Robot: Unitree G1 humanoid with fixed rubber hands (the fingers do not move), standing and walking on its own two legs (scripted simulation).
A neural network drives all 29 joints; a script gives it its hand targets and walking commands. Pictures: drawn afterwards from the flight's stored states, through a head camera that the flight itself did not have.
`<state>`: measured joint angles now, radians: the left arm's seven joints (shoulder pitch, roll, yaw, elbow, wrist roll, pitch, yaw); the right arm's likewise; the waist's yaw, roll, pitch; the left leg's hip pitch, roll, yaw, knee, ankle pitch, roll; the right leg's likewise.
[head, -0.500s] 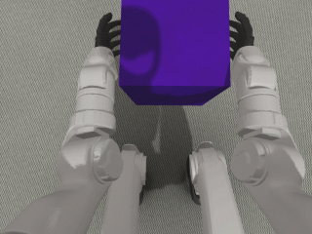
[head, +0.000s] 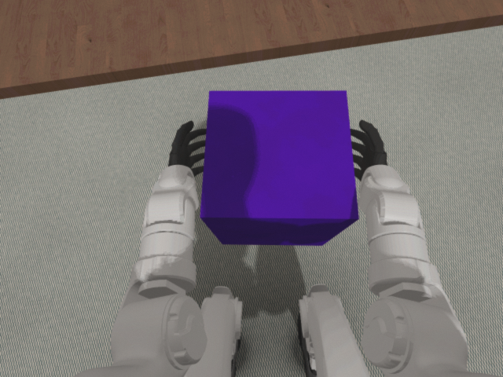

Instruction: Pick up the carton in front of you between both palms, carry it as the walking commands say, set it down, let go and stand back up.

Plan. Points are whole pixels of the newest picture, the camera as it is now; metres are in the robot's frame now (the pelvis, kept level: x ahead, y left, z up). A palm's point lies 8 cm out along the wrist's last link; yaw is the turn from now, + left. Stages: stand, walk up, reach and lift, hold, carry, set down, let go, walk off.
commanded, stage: reach and lift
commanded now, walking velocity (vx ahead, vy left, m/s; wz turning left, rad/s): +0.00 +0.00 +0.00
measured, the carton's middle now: (274, 180) +0.46 -0.01 -0.11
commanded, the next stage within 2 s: hold in 1.84 s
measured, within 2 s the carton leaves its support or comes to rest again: neither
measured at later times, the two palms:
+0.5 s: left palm (137, 161) +0.39 +0.14 +0.12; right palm (422, 158) +0.39 -0.16 +0.12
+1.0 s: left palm (75, 158) +0.35 +0.15 +0.21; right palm (491, 149) +0.35 -0.15 +0.21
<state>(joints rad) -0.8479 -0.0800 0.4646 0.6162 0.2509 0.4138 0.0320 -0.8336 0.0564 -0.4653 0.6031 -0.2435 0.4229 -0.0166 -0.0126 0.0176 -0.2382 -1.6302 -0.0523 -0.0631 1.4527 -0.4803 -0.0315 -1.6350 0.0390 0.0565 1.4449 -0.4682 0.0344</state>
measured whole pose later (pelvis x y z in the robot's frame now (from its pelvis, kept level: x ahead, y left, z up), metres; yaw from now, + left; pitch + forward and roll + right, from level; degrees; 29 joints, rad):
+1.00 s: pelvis +0.05 +0.00 +0.18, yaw +0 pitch -4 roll +0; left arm -0.33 -0.17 0.32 0.41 0.31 0.61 -0.02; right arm -0.33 0.17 -0.32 0.41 -0.31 0.61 0.02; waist 0.00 0.00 -0.01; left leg -0.18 -0.01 -0.07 0.47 -0.22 -0.01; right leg -0.18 0.01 0.07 0.46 -0.21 0.01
